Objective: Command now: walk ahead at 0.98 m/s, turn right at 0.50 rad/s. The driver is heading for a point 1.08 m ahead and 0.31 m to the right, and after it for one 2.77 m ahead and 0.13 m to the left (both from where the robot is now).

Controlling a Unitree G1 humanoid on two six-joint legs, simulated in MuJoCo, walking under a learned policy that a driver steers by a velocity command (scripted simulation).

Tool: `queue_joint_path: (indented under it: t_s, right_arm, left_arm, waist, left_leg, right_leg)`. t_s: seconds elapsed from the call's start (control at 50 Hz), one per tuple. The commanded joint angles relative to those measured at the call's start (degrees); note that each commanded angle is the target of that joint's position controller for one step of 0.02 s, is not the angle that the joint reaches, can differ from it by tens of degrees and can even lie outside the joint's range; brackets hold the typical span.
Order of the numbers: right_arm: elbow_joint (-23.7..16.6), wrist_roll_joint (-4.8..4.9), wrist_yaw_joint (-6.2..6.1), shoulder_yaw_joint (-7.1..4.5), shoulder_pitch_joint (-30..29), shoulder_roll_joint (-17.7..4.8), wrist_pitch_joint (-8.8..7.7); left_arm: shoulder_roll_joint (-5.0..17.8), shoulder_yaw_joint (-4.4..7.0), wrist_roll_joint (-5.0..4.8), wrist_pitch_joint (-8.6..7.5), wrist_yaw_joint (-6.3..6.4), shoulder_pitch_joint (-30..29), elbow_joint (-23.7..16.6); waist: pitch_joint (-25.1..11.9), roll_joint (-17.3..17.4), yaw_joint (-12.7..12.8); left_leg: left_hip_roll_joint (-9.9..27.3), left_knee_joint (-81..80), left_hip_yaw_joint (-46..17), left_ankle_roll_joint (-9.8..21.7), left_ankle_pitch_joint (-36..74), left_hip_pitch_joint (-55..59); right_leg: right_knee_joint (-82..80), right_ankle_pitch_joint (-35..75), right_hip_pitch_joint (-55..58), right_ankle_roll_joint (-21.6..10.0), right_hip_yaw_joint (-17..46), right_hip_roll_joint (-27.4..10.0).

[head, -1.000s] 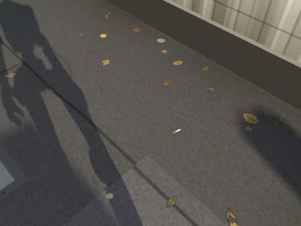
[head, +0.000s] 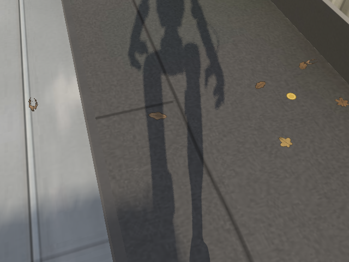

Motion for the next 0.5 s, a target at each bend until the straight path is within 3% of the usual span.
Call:
queue_joint_path:
  t_s: [0.02,0.04,0.06,0.08,0.1,0.12,0.14,0.16,0.18,0.2,0.22,0.24,0.28,0.34,0.38,0.42,0.44,0.46,0.48,0.5]
  right_arm:
    - [-2.91,-0.52,-2.78,-1.63,-2.59,-10.13,-0.90]
    - [-3.30,-1.12,-3.86,-2.05,-4.44,-11.55,-0.18]
    - [-4.48,-1.79,-4.60,-2.61,-8.63,-13.33,0.72]
    - [-6.48,-1.63,-4.75,-3.88,-17.43,-16.42,1.73]
    - [-9.27,-2.37,-2.73,-1.78,-25.14,-8.22,1.13]
    - [-13.82,-1.63,-1.69,0.87,-21.06,0.65,0.33]
    - [-17.61,-0.90,-0.43,2.08,-13.54,-0.46,-0.88]
    - [-16.08,-2.69,0.49,1.84,-13.32,-5.40,-1.87]
    - [-15.56,-3.47,0.76,1.36,-14.87,-7.23,-1.59]
    - [-16.34,-4.48,0.70,1.64,-16.11,-7.07,-0.48]
    - [-16.79,-4.82,0.63,1.95,-17.18,-6.95,1.09]
    - [-17.63,-4.70,0.68,2.43,-19.45,-6.41,2.26]
    - [-20.13,-3.25,1.02,3.02,-25.29,-6.01,2.66]
    - [-22.52,-0.94,1.35,4.12,-32.33,-3.26,2.95]
    - [-23.40,-0.36,0.89,3.68,-33.40,-4.50,2.55]
    - [-23.43,-0.69,0.40,2.95,-32.20,-6.56,1.83]
    - [-22.49,-0.73,-0.09,1.88,-28.42,-8.90,1.36]
    - [-20.60,-0.74,-0.60,0.69,-20.40,-11.26,0.77]
    - [-18.15,-1.42,-1.56,-0.86,-8.22,-14.63,0.29]
    - [-16.76,-3.60,-2.54,-2.65,3.07,-19.42,0.39]
  left_arm:
    - [7.40,1.71,-0.01,-0.11,0.16,5.39,-0.50]
    - [9.78,2.71,0.19,0.39,0.38,12.48,1.51]
    - [12.23,4.03,0.29,0.90,0.58,23.56,4.52]
    - [14.38,5.70,-0.31,1.32,1.10,38.34,7.86]
    - [11.38,5.10,-1.42,1.91,1.81,39.93,11.44]
    - [10.02,4.34,-0.33,1.51,2.03,29.61,9.08]
    - [11.04,4.47,0.77,1.31,2.68,23.25,5.64]
    - [8.69,4.69,1.51,1.22,2.97,19.85,3.80]
    - [7.87,4.46,1.59,0.91,2.99,17.16,3.27]
    - [8.69,4.41,1.39,0.10,3.23,16.61,3.20]
    - [9.12,4.32,0.95,-0.86,3.38,16.51,3.05]
    - [9.34,4.22,0.67,-1.63,3.22,16.24,2.92]
    - [11.25,5.03,0.60,-2.51,3.08,17.09,2.09]
    - [12.14,6.07,-0.58,-2.23,2.20,19.80,2.05]
    - [13.11,6.59,-0.32,-2.04,1.80,21.23,1.60]
    - [13.78,7.08,0.05,-1.74,2.23,21.55,1.14]
    - [14.84,7.37,0.28,-1.84,2.32,20.91,0.71]
    - [16.31,7.63,0.25,-2.03,2.09,18.86,0.16]
    - [15.24,7.34,0.00,-2.61,1.88,15.61,-1.16]
    - [6.84,5.09,-0.90,-3.30,2.19,14.73,-4.03]
  waist:
    - [-2.94,6.66,7.22]
    - [-5.84,7.06,11.25]
    - [-9.05,7.05,17.33]
    - [-11.21,4.43,27.11]
    - [-6.17,-10.31,24.27]
    - [-5.03,-13.75,11.69]
    - [-12.24,-12.23,6.09]
    - [-7.56,1.91,4.66]
    - [-1.89,8.47,2.08]
    - [1.45,9.15,0.15]
    - [3.98,10.15,-0.74]
    - [5.60,9.95,-0.82]
    - [5.56,6.27,1.48]
    - [3.00,1.00,7.08]
    - [0.57,-2.48,9.07]
    - [-1.66,-3.42,8.75]
    - [-4.85,-3.01,6.66]
    - [-10.11,-1.45,1.72]
    - [-16.59,-0.63,-4.74]
    - [-24.85,10.20,-7.63]
  left_leg:
    - [17.30,10.26,4.07,-10.59,87.89,-7.50]
    - [18.17,20.21,4.47,-11.14,94.45,-7.44]
    - [18.84,35.53,4.06,-11.22,97.05,-11.41]
    - [15.36,64.93,4.81,-10.74,82.12,-20.89]
    - [3.81,91.91,3.25,-7.87,6.99,-44.51]
    - [2.89,102.66,-6.45,-7.82,-8.28,-63.18]
    - [5.40,98.45,-16.00,-7.63,-7.54,-68.08]
    - [9.07,89.81,-16.62,-5.83,-1.63,-66.14]
    - [10.75,83.20,-14.69,-6.04,0.40,-62.56]
    - [12.28,78.19,-14.45,-7.33,-0.38,-59.93]
    - [14.24,72.14,-13.32,-8.60,-0.27,-56.80]
    - [15.29,65.29,-10.95,-9.77,2.53,-52.14]
    - [16.10,51.17,-7.98,-11.30,10.42,-44.26]
    - [13.30,33.27,-5.26,-10.75,22.67,-36.90]
    - [11.44,28.63,-5.70,-10.10,23.55,-36.82]
    - [9.84,22.23,-7.06,-9.57,19.56,-34.68]
    - [8.44,20.59,-7.38,-8.76,15.31,-29.86]
    - [8.69,19.75,-7.30,-7.72,12.89,-20.41]
    - [14.23,22.94,-11.20,-6.11,7.03,-5.55]
    - [30.84,20.23,-29.92,-3.88,-15.79,9.52]
  right_leg:
    - [-2.79,1.75,21.81,-1.66,-5.00,7.32]
    - [-2.56,-2.18,28.66,-2.11,-5.62,9.59]
    - [-3.02,-5.92,38.68,-3.88,-3.77,9.59]
    - [-8.68,-6.24,49.70,-9.74,4.00,3.87]
    - [-5.00,-8.70,57.76,-10.44,7.48,1.87]
    - [-2.04,-4.47,59.42,-15.68,26.42,-2.31]
    - [-18.65,-27.66,61.57,-21.84,50.31,-12.22]
    - [-29.17,-44.23,52.28,-19.54,54.12,-13.29]
    - [-31.87,-44.48,41.38,-16.74,50.58,-11.44]
    - [-32.25,-40.71,33.69,-15.71,47.69,-9.15]
    - [-32.94,-38.56,26.55,-14.63,43.01,-6.42]
    - [-34.20,-35.29,19.33,-13.74,38.06,-3.31]
    - [-34.62,-22.75,13.76,-12.76,31.73,0.03]
    - [-31.83,-15.22,17.99,-7.86,27.75,3.84]
    - [-27.95,-6.36,27.01,-6.62,29.43,2.39]
    - [-22.32,-1.43,34.79,-4.82,31.45,1.16]
    - [-16.37,5.21,37.48,-3.68,31.83,0.84]
    - [-6.25,8.73,36.92,-2.41,29.82,2.51]
    - [7.95,2.73,28.54,-1.29,27.63,4.41]
    - [26.54,-25.59,15.04,-0.83,21.27,7.88]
